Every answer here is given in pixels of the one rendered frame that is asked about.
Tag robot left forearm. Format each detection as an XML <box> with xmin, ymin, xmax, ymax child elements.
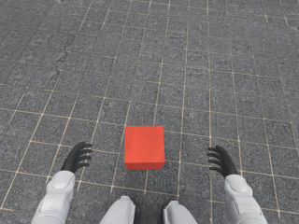
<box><xmin>31</xmin><ymin>170</ymin><xmax>76</xmax><ymax>224</ymax></box>

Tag robot left shin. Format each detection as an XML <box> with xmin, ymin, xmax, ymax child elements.
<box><xmin>121</xmin><ymin>196</ymin><xmax>132</xmax><ymax>203</ymax></box>

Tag right robot hand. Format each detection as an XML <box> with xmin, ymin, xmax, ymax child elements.
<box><xmin>207</xmin><ymin>145</ymin><xmax>238</xmax><ymax>179</ymax></box>

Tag left robot thigh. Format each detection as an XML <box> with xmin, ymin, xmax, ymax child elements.
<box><xmin>99</xmin><ymin>199</ymin><xmax>135</xmax><ymax>224</ymax></box>

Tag robot right forearm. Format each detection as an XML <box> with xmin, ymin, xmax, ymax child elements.
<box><xmin>224</xmin><ymin>175</ymin><xmax>268</xmax><ymax>224</ymax></box>

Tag left robot hand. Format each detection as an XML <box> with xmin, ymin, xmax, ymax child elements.
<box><xmin>61</xmin><ymin>141</ymin><xmax>93</xmax><ymax>174</ymax></box>

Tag carton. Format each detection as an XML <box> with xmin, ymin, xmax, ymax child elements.
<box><xmin>124</xmin><ymin>126</ymin><xmax>165</xmax><ymax>170</ymax></box>

